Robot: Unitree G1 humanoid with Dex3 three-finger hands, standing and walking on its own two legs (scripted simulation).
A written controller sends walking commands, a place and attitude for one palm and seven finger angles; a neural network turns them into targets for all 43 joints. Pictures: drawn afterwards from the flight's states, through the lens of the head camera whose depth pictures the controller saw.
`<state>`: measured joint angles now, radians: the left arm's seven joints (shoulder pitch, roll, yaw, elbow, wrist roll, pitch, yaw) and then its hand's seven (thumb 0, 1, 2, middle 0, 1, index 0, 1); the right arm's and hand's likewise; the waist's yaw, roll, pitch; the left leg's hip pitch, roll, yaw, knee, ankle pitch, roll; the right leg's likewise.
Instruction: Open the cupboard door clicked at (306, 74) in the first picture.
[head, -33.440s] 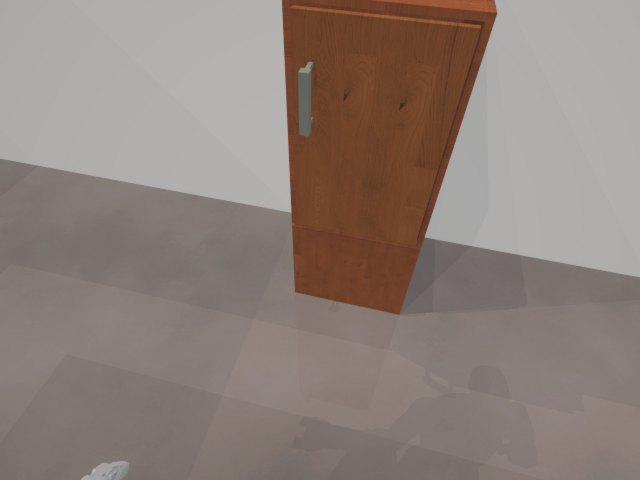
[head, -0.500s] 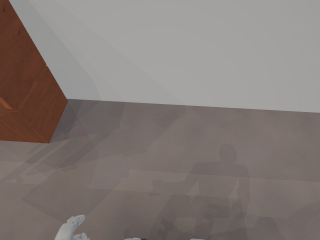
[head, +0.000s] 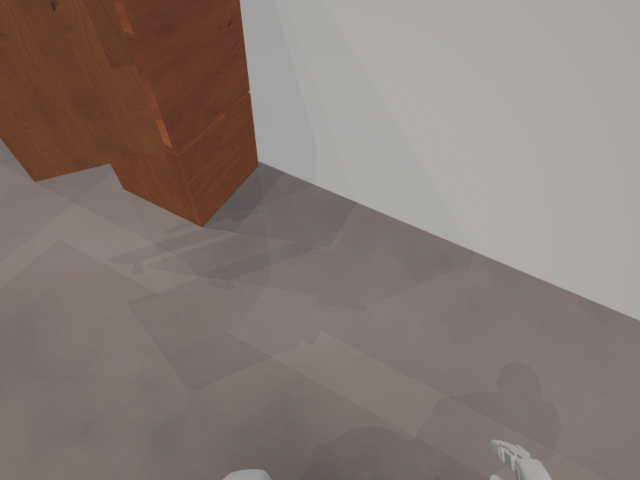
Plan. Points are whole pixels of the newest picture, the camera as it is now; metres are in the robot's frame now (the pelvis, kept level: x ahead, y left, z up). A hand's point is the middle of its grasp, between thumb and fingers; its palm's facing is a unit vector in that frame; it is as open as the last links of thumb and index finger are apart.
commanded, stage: turn to face it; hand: left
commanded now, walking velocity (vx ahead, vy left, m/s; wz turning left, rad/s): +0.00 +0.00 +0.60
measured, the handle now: out of the picture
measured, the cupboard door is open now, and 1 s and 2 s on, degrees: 53 53 53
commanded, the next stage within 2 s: take the last steps up to it in 0.70 s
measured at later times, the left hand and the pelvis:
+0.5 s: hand out of the picture +0.10 +0.20 -0.14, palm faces +0.22 -0.94 -0.26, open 7.4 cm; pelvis +0.02 -0.02 +0.01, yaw +13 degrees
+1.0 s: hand out of the picture -0.08 +0.14 -0.16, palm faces +0.52 -0.83 -0.22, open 7.4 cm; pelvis +0.03 -0.02 +0.01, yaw +27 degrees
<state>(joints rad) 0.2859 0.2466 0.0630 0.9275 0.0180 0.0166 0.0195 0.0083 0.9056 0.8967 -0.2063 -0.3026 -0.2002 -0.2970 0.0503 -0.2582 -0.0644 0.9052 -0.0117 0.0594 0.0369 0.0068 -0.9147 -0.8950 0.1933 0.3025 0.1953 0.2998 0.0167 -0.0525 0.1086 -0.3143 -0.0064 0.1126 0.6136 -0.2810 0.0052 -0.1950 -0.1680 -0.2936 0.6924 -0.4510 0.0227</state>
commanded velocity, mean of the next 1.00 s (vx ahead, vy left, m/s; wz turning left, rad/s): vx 0.07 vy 0.03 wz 0.38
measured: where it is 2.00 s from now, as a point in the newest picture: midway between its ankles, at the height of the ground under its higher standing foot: (237, 435)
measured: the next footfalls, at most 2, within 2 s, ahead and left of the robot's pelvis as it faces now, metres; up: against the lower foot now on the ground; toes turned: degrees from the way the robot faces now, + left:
right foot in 0.52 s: +0.06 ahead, -0.13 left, +0.00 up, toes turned +13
left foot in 1.04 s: +0.03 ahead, +0.09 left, +0.00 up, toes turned +32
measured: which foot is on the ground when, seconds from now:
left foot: down 0.00-0.52, up 0.54-1.00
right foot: down 0.00-0.00, up 0.02-0.50, down 0.52-1.00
